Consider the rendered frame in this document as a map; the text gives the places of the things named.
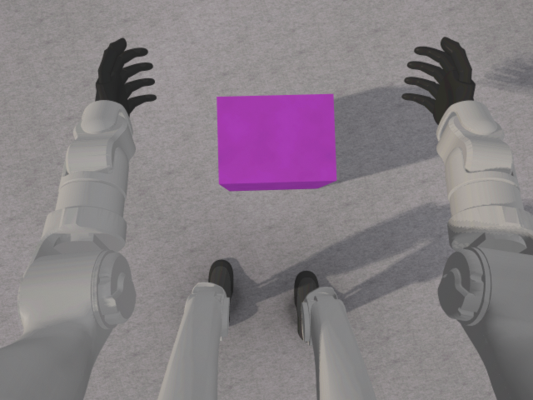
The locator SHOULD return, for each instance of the robot left forearm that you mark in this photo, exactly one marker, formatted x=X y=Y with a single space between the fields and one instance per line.
x=93 y=187

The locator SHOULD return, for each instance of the right robot upper arm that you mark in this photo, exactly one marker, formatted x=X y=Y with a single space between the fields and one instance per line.
x=490 y=293

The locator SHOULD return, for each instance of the robot left hand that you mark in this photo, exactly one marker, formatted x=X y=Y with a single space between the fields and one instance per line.
x=112 y=76

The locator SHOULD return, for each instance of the right robot shin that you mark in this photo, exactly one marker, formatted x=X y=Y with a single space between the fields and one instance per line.
x=323 y=291

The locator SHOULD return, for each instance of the robot right forearm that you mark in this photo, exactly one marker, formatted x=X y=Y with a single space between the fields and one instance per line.
x=482 y=186

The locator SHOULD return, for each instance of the robot right hand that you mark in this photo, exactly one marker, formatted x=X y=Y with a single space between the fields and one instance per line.
x=455 y=83

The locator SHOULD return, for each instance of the left robot upper arm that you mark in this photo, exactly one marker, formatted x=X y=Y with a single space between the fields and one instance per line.
x=69 y=304

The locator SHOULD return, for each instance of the carton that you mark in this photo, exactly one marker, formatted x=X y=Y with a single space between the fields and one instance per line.
x=276 y=142

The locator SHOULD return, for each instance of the robot left thigh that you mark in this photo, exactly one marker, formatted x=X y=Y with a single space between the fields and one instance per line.
x=192 y=370

